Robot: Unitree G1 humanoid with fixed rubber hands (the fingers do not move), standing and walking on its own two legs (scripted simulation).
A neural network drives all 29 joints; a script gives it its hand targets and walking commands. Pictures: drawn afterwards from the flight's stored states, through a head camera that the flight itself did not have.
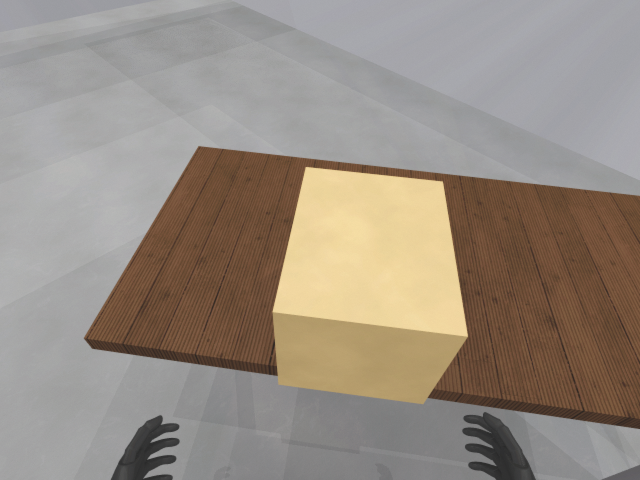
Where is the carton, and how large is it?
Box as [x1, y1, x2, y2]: [273, 167, 467, 403]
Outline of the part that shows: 306,167 273,308 278,384 423,403 467,336 442,181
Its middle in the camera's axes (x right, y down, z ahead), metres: +0.07 +0.07 +0.63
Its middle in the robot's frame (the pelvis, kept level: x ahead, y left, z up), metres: +0.43 -0.03 -0.04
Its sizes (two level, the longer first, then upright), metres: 0.284 0.228 0.214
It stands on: a table, 0.63 m high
